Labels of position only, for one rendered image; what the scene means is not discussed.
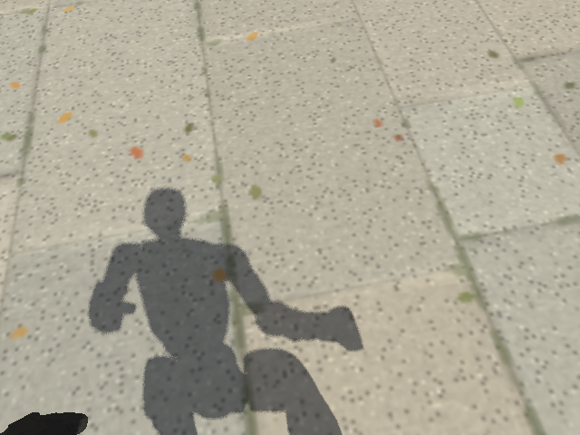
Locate left robot hand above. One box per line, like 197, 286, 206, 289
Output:
0, 412, 88, 435

